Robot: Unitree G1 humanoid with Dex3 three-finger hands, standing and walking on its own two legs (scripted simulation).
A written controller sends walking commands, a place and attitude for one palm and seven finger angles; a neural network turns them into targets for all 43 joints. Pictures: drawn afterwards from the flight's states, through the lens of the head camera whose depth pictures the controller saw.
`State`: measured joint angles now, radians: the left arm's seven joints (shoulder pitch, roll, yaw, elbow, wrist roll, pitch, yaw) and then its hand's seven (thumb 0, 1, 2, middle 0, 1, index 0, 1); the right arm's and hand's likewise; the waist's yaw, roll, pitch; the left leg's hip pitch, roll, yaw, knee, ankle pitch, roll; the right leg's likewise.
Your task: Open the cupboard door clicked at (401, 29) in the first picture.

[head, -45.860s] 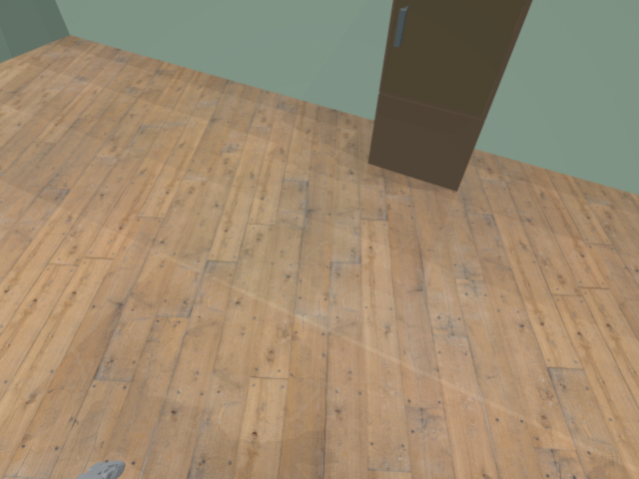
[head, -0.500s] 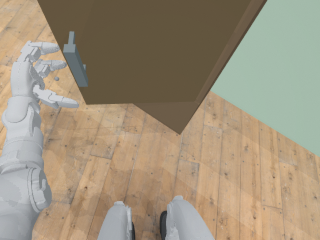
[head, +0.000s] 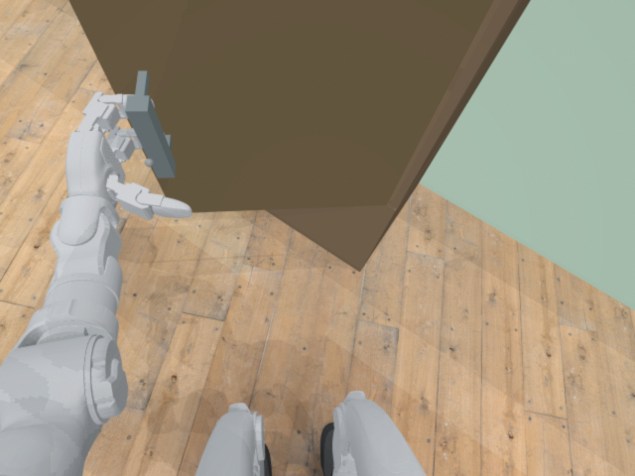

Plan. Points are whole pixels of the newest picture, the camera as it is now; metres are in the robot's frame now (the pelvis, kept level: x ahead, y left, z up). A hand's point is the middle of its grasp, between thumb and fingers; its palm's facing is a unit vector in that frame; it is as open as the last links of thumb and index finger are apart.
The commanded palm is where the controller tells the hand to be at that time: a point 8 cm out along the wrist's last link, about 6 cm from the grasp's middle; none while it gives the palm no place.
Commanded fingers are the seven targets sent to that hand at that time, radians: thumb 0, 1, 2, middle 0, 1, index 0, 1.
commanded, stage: slide the fingers in behind the handle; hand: left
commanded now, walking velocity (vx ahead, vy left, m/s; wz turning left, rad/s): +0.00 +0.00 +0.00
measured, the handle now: (155, 127) +0.54 +0.18 +0.04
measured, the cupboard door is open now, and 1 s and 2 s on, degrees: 40 40 41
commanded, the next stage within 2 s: close the thumb around the handle in 0.88 s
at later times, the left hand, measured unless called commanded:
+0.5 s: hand (174, 157) +0.50 +0.16 +0.04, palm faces +0.06 -1.00 -0.01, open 13.9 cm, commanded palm +0.47 +0.19 +0.04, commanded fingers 0.00 -0.50 0.30 -0.30 -1.20 -0.30 -1.20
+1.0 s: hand (175, 158) +0.49 +0.15 +0.04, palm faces +0.06 -1.00 -0.02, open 14.1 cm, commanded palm +0.47 +0.19 +0.04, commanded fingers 0.00 -0.39 0.35 -0.31 -1.21 -0.31 -1.21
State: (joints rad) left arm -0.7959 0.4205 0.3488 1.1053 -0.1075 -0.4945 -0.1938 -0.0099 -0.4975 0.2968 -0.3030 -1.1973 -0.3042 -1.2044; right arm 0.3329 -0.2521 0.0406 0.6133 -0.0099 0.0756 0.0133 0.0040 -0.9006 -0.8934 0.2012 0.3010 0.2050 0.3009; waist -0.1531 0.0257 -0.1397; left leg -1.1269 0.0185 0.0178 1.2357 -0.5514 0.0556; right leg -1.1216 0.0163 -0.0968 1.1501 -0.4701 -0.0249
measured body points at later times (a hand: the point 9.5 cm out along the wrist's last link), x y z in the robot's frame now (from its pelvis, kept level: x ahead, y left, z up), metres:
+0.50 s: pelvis +0.00 -0.01 +0.00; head +0.15 +0.02 +0.42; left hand +0.49 +0.21 +0.04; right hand +0.03 -0.27 -0.12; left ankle +0.01 +0.08 -0.63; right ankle +0.04 -0.11 -0.63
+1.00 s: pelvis +0.01 -0.01 +0.00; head +0.15 +0.01 +0.43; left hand +0.49 +0.21 +0.04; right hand +0.04 -0.27 -0.12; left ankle +0.01 +0.08 -0.63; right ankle +0.04 -0.11 -0.63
